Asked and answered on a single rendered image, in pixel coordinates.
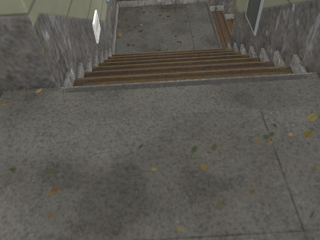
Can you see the stairs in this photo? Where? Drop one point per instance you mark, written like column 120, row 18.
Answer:
column 177, row 65
column 223, row 26

